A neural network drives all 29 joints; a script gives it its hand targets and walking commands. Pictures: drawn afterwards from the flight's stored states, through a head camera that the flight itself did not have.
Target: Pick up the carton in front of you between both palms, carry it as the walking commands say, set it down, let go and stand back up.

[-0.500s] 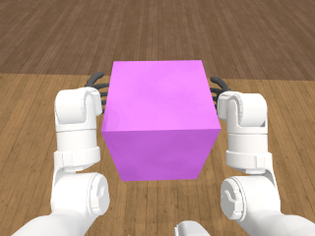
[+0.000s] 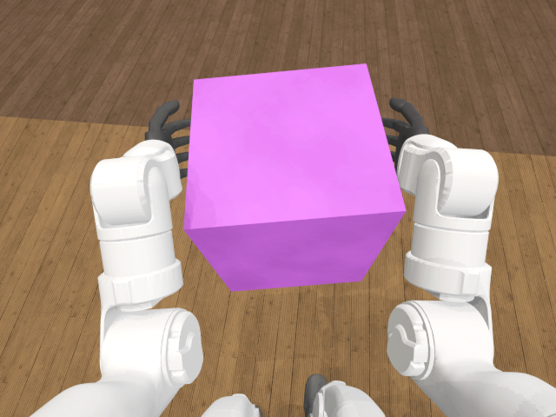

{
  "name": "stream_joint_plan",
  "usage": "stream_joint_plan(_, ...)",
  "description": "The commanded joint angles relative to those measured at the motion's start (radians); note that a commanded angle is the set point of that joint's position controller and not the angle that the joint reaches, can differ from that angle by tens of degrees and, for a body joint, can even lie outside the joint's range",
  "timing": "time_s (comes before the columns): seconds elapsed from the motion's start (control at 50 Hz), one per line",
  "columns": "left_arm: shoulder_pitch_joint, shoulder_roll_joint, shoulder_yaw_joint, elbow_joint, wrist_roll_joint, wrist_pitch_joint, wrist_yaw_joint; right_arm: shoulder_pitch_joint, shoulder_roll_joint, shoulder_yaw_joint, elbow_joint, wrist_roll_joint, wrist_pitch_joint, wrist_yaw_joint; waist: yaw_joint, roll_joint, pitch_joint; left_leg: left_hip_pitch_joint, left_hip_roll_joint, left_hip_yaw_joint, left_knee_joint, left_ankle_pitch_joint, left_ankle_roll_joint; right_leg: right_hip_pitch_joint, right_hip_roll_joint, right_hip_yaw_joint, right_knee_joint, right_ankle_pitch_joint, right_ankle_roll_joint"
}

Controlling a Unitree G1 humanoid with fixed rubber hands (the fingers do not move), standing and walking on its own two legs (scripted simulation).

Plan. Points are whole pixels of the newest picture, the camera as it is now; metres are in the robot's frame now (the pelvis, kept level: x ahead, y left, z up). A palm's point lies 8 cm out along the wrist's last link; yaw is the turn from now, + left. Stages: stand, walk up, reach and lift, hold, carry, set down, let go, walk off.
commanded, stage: carry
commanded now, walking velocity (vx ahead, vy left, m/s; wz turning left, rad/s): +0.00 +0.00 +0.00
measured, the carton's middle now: (289, 194) +0.39 +0.00 +0.07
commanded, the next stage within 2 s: none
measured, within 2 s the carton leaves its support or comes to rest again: neither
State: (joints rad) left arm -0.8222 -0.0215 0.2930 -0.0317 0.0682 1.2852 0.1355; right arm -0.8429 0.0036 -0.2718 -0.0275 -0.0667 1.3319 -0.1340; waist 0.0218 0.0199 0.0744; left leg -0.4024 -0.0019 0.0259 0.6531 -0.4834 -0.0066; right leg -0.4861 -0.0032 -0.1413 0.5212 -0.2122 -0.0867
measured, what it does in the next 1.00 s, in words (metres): walks ahead: left foot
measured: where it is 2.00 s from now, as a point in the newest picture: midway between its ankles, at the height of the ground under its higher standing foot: (276, 246)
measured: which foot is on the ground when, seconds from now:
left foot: up 0.00-0.02, down 0.04-0.92, up 0.94-1.00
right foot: down 0.00-1.00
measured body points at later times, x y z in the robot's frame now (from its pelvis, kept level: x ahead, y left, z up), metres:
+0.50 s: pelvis +0.06 +0.01 +0.00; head +0.03 +0.01 +0.45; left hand +0.42 +0.17 +0.13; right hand +0.41 -0.13 +0.12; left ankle +0.02 +0.11 -0.73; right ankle +0.09 -0.08 -0.73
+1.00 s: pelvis +0.10 +0.00 +0.00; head +0.06 +0.00 +0.45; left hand +0.46 +0.16 +0.18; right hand +0.47 -0.14 +0.17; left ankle +0.04 +0.10 -0.71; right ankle +0.09 -0.08 -0.73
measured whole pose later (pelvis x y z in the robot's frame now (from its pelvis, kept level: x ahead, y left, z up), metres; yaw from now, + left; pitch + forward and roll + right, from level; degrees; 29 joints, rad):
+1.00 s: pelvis +0.10 +0.00 +0.00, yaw +1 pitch +3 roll +0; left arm -0.78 0.02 0.20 0.23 0.06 1.29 0.13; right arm -0.76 -0.06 -0.20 0.20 -0.02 1.33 -0.13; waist 0.02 0.00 -0.17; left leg -0.31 0.01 0.05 0.77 -0.57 0.04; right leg -0.30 0.00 -0.16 0.59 -0.43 -0.07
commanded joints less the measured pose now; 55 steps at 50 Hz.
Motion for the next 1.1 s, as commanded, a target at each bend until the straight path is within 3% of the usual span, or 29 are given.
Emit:
stream_joint_plan(0.0, -0.663, -0.982, -0.664, -0.092, -0.431, 0.03, -0.228, -0.648, 1.0, 0.639, -0.081, 0.378, -0.024, 0.185, -0.001, -0.138, -0.738, 0.228, 0.004, 0.032, -0.234, 0.255, 0.009, 0.501, -0.197, 0.156, 0.024, 0.449, -0.082)
stream_joint_plan(0.02, -0.653, -0.974, -0.672, -0.068, -0.426, 0.033, -0.233, -0.647, 0.993, 0.643, -0.071, 0.378, -0.02, 0.191, -0.014, -0.114, -0.739, 0.314, 0.055, -0.013, -0.248, 0.324, 0.02, 0.42, -0.18, 0.153, 0.041, 0.354, -0.055)
stream_joint_plan(0.04, -0.664, -0.97, -0.681, -0.056, -0.428, 0.038, -0.239, -0.66, 0.987, 0.648, -0.058, 0.377, -0.019, 0.199, -0.024, -0.026, -0.744, 0.377, 0.143, -0.101, -0.148, 0.555, 0.049, 0.334, -0.143, 0.127, 0.063, 0.313, -0.021)
stream_joint_plan(0.06, -0.678, -0.974, -0.69, -0.041, -0.431, 0.041, -0.245, -0.675, 0.981, 0.653, -0.045, 0.376, -0.017, 0.206, -0.025, 0.042, -0.695, 0.361, 0.169, -0.105, -0.098, 0.72, 0.068, 0.294, -0.108, 0.11, 0.06, 0.232, 0.008)
stream_joint_plan(0.1, -0.669, -0.98, -0.688, 0.032, -0.43, 0.045, -0.253, -0.654, 0.995, 0.653, 0.016, 0.388, -0.01, 0.222, -0.02, 0.057, -0.657, 0.328, 0.168, -0.093, -0.087, 0.77, 0.063, 0.294, -0.101, 0.107, 0.074, 0.246, 0.015)
stream_joint_plan(0.18, -0.597, -1.036, -0.629, 0.204, -0.408, 0.03, -0.271, -0.598, 1.026, 0.608, 0.147, 0.378, -0.024, 0.25, -0.019, 0.024, -0.622, 0.267, 0.135, -0.076, -0.087, 0.65, 0.046, 0.337, -0.12, 0.131, 0.091, 0.353, -0.003)
stream_joint_plan(0.26, -0.553, -1.115, -0.574, 0.321, -0.392, -0.019, -0.294, -0.563, 1.092, 0.561, 0.243, 0.364, -0.069, 0.274, -0.018, 0.003, -0.55, 0.238, 0.132, -0.075, -0.124, 0.593, 0.044, 0.329, -0.121, 0.134, 0.072, 0.318, 0.012)
stream_joint_plan(0.4, -0.588, -1.163, -0.607, 0.239, -0.425, -0.094, -0.285, -0.606, 1.139, 0.588, 0.176, 0.402, -0.143, 0.266, -0.018, -0.005, -0.497, 0.23, 0.127, -0.082, -0.19, 0.409, 0.053, 0.323, -0.126, 0.142, 0.015, 0.163, 0.026)
stream_joint_plan(0.48, -0.567, -1.139, -0.635, 0.185, -0.437, -0.097, -0.269, -0.581, 1.117, 0.612, 0.133, 0.414, -0.146, 0.25, -0.019, -0.003, -0.514, 0.248, 0.126, -0.085, -0.201, 0.396, 0.055, 0.337, -0.13, 0.14, 0.008, 0.146, 0.027)
stream_joint_plan(0.66, -0.512, -1.113, -0.623, 0.22, -0.413, -0.091, -0.27, -0.526, 1.094, 0.597, 0.17, 0.395, -0.14, 0.254, -0.02, -0.007, -0.484, 0.228, 0.123, -0.085, -0.214, 0.383, 0.054, 0.331, -0.132, 0.14, -0.009, 0.14, 0.025)
stream_joint_plan(0.68, -0.522, -1.113, -0.626, 0.212, -0.416, -0.092, -0.27, -0.536, 1.094, 0.599, 0.162, 0.397, -0.141, 0.254, -0.019, -0.006, -0.485, 0.228, 0.122, -0.084, -0.229, 0.302, 0.057, 0.326, -0.128, 0.134, -0.019, 0.062, 0.025)
stream_joint_plan(0.74, -0.577, -1.106, -0.648, 0.154, -0.434, -0.087, -0.264, -0.596, 1.081, 0.612, 0.112, 0.414, -0.136, 0.246, -0.027, 0.027, -0.41, 0.184, 0.135, -0.151, -0.312, -0.155, 0.101, 0.235, -0.086, 0.118, -0.025, -0.358, 0.019)
stream_joint_plan(0.76, -0.6, -1.095, -0.653, 0.134, -0.44, -0.082, -0.258, -0.617, 1.069, 0.617, 0.095, 0.423, -0.13, 0.24, -0.035, 0.047, -0.372, 0.172, 0.156, -0.197, -0.343, -0.243, 0.116, 0.184, -0.073, 0.109, 0.002, -0.396, 0.021)
stream_joint_plan(0.82, -0.638, -1.042, -0.654, 0.097, -0.452, -0.052, -0.239, -0.653, 1.014, 0.626, 0.054, 0.442, -0.104, 0.219, -0.051, 0.128, -0.338, 0.206, 0.235, -0.311, -0.412, -0.309, 0.16, 0.112, -0.022, 0.033, 0.112, -0.267, 0.029)
stream_joint_plan(0.86, -0.62, -1.001, -0.635, 0.112, -0.45, -0.025, -0.228, -0.646, 0.978, 0.615, 0.059, 0.44, -0.078, 0.206, -0.037, 0.103, -0.354, 0.179, 0.218, -0.26, -0.363, -0.251, 0.16, 0.191, -0.018, 0.031, 0.044, -0.241, 0.024)
stream_joint_plan(0.88, -0.608, -0.984, -0.622, 0.129, -0.446, -0.013, -0.225, -0.642, 0.968, 0.606, 0.069, 0.439, -0.065, 0.202, -0.026, 0.055, -0.371, 0.126, 0.181, -0.197, -0.305, -0.209, 0.138, 0.281, -0.038, 0.072, 0.001, -0.254, 0.013)
stream_joint_plan(0.9, -0.589, -0.968, -0.604, 0.15, -0.437, -0.003, -0.222, -0.641, 0.963, 0.598, 0.081, 0.437, -0.053, 0.2, -0.009, -0.057, -0.386, 0.035, 0.116, -0.096, -0.164, -0.139, 0.1, 0.384, -0.122, 0.218, -0.088, -0.332, -0.021)
stream_joint_plan(0.92, -0.574, -0.946, -0.58, 0.181, -0.427, 0.006, -0.218, -0.647, 0.96, 0.587, 0.1, 0.435, -0.04, 0.202, 0.015, -0.206, -0.4, -0.111, 0.036, 0.024, 0.012, -0.055, 0.066, 0.519, -0.237, 0.423, -0.19, -0.369, -0.081)
stream_joint_plan(0.94, -0.564, -0.931, -0.557, 0.209, -0.419, 0.012, -0.215, -0.67, 0.954, 0.574, 0.121, 0.436, -0.03, 0.205, 0.034, -0.285, -0.392, -0.272, 0.005, 0.065, 0.117, -0.085, 0.051, 0.626, -0.336, 0.596, -0.237, -0.278, -0.147)
stream_joint_plan(0.96, -0.58, -0.932, -0.547, 0.207, -0.414, 0.017, -0.213, -0.689, 0.958, 0.568, 0.145, 0.435, -0.026, 0.208, 0.063, -0.236, -0.365, -0.403, -0.004, 0.045, 0.228, -0.17, 0.052, 0.685, -0.382, 0.675, -0.252, -0.163, -0.195)
stream_joint_plan(0.98, -0.622, -0.945, -0.55, 0.19, -0.424, 0.021, -0.214, -0.69, 0.972, 0.559, 0.17, 0.432, -0.027, 0.209, 0.068, -0.141, -0.385, -0.454, 0.018, 0.019, 0.333, -0.182, 0.054, 0.714, -0.392, 0.67, -0.232, -0.098, -0.211)
stream_joint_plan(1.0, -0.675, -0.97, -0.566, 0.159, -0.447, 0.022, -0.216, -0.686, 0.984, 0.544, 0.184, 0.431, -0.028, 0.209, 0.057, -0.081, -0.422, -0.46, 0.035, 0.012, 0.392, -0.179, 0.052, 0.72, -0.378, 0.609, -0.215, -0.109, -0.194)
stream_joint_plan(1.02, -0.731, -0.999, -0.584, 0.12, -0.472, 0.022, -0.218, -0.685, 0.995, 0.53, 0.187, 0.428, -0.029, 0.206, 0.046, -0.059, -0.441, -0.443, 0.052, 0.007, 0.391, -0.14, 0.049, 0.691, -0.351, 0.541, -0.229, -0.165, -0.163)
stream_joint_plan(1.08, -0.813, -1.044, -0.595, 0.071, -0.51, 0.028, -0.225, -0.707, 1.01, 0.508, 0.168, 0.408, -0.02, 0.192, 0.039, -0.118, -0.408, -0.36, 0.055, 0.044, 0.295, 0.032, 0.026, 0.575, -0.272, 0.369, -0.294, -0.218, -0.117)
